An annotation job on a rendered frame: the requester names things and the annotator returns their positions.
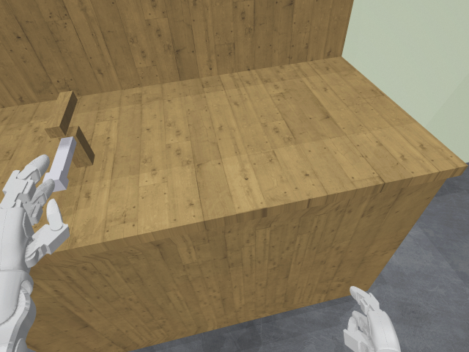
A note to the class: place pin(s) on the tap lever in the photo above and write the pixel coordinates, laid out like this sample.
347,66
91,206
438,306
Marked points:
61,164

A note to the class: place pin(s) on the robot left hand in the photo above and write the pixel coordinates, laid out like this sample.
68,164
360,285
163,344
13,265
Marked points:
20,209

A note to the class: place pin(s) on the robot left forearm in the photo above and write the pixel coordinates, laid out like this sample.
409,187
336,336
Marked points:
17,310

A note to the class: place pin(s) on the counter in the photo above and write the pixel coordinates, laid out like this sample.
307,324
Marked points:
230,164

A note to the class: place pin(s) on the robot right hand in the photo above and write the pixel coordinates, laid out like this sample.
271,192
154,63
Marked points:
378,330

